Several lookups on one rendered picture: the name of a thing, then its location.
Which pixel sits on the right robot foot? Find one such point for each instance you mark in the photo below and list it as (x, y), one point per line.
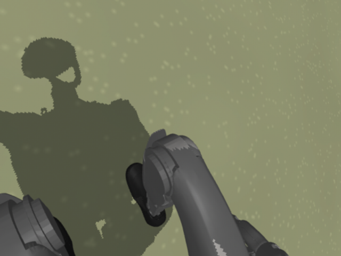
(136, 187)

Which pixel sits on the left robot foot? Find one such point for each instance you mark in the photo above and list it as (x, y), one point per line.
(68, 242)

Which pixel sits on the right robot hand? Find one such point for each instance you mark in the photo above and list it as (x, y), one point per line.
(251, 236)

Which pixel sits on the right robot arm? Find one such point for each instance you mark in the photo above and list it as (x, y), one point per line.
(270, 249)

